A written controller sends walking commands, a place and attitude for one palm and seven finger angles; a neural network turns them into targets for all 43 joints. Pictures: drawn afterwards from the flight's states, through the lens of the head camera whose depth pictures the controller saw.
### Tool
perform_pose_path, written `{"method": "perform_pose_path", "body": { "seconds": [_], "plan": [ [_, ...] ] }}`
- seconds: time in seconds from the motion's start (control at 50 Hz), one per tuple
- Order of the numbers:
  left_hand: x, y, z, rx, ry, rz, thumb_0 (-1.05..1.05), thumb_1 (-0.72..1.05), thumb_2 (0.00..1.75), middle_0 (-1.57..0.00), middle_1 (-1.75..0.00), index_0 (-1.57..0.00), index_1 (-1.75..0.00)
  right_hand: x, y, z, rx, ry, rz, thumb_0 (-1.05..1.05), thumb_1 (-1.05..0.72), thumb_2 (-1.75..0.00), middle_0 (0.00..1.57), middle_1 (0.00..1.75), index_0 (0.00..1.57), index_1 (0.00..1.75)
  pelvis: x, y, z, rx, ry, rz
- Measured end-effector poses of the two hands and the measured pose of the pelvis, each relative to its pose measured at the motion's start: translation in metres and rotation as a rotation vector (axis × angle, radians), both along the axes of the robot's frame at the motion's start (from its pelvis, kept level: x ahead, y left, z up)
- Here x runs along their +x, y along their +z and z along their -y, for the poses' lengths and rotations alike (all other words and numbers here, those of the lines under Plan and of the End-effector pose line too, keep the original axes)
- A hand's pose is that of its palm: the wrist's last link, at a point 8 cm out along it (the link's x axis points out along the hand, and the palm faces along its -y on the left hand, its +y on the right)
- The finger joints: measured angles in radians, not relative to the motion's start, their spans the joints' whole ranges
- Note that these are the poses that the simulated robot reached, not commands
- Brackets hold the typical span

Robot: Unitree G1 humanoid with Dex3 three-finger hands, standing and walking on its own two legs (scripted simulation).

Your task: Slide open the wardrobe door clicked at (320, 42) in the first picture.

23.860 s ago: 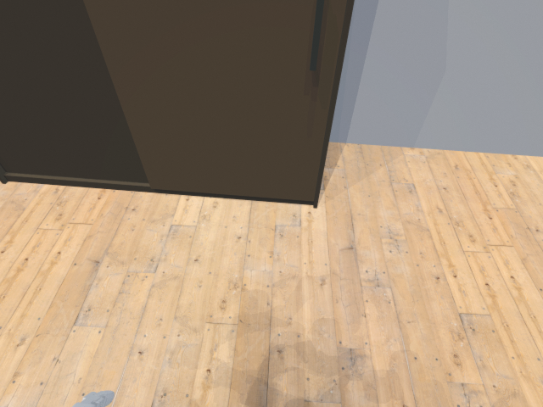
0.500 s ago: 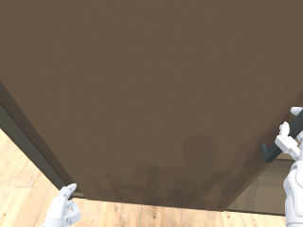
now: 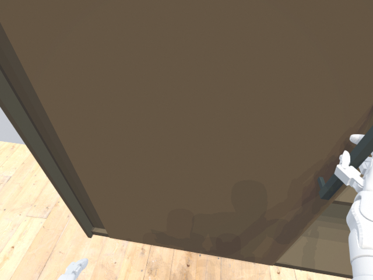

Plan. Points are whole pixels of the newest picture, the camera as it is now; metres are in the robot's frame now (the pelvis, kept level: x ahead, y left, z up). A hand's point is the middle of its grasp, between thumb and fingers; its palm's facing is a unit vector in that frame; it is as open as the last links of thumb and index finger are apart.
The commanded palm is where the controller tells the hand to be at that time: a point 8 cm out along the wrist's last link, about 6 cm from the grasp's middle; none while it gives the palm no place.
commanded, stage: stop walking and hold the door there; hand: right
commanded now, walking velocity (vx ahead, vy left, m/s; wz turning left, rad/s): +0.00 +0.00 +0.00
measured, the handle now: (349, 155) +0.38 -0.33 +0.11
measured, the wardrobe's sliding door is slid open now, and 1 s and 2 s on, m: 0.69 0.69 0.69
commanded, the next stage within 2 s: none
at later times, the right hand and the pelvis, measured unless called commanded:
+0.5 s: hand (342, 168) +0.34 -0.30 +0.11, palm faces +0.47 +0.85 -0.24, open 6.3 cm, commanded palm +0.30 -0.32 +0.10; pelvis +0.00 -0.02 -0.01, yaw -3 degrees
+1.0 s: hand (344, 170) +0.33 -0.30 +0.12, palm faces +0.26 +0.96 -0.11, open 6.0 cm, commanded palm +0.30 -0.31 +0.10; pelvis -0.06 -0.10 -0.01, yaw +1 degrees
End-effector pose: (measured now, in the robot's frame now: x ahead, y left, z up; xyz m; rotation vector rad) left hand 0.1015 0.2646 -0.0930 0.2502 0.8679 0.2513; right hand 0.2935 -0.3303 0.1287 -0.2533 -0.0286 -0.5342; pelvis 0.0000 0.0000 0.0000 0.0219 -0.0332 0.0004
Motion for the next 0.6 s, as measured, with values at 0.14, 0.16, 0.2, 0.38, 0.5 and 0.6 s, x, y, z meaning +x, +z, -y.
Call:
{"method": "perform_pose_path", "body": {
  "seconds": [0.14, 0.16, 0.2, 0.38, 0.5, 0.6],
  "plan": [
    [0.006, 0.000, 0.000, -0.007, -0.023, 0.009, 0.02, 0.91, 0.90, -0.20, -0.30, -0.20, -0.30, 0.000, 0.000, -0.002, 0.003, -0.019, -0.004, -0.05, -0.70, -0.83, 0.34, 1.34, 0.19, 1.36, -0.004, 0.000, -0.003, -0.009, -0.007, 0.000],
    [0.007, -0.001, 0.001, -0.013, -0.028, 0.008, 0.02, 0.91, 0.90, -0.20, -0.30, -0.20, -0.30, 0.000, 0.000, -0.003, 0.004, -0.023, -0.005, -0.05, -0.71, -0.83, 0.34, 1.34, 0.18, 1.36, -0.004, 0.000, -0.004, -0.009, -0.008, 0.000],
    [0.011, -0.003, 0.003, -0.025, -0.040, 0.005, 0.02, 0.91, 0.90, -0.20, -0.30, -0.20, -0.30, 0.000, 0.000, -0.004, 0.005, -0.031, -0.009, -0.04, -0.71, -0.83, 0.33, 1.34, 0.18, 1.36, -0.003, 0.000, -0.005, -0.007, -0.011, 0.000],
    [0.031, -0.011, 0.009, -0.041, -0.070, -0.018, 0.02, 0.91, 0.90, -0.21, -0.30, -0.21, -0.30, 0.001, -0.001, -0.002, -0.016, -0.019, 0.000, -0.06, -0.69, -0.85, 0.36, 1.35, 0.19, 1.36, 0.007, -0.002, -0.004, 0.005, -0.023, -0.006],
    [0.048, -0.011, 0.018, 0.012, -0.078, -0.029, 0.02, 0.91, 0.90, -0.21, -0.30, -0.20, -0.30, 0.004, -0.005, 0.004, -0.028, 0.056, 0.032, -0.07, -0.68, -0.86, 0.41, 1.38, 0.24, 1.37, 0.004, -0.009, 0.020, -0.004, -0.055, 0.007],
    [0.062, 0.000, 0.050, 0.033, -0.100, 0.015, 0.02, 0.91, 0.90, -0.20, -0.30, -0.20, -0.30, 0.005, -0.009, 0.010, -0.023, 0.142, 0.069, -0.08, -0.68, -0.86, 0.44, 1.39, 0.30, 1.38, -0.011, -0.012, 0.046, -0.014, -0.040, 0.008]
  ]
}}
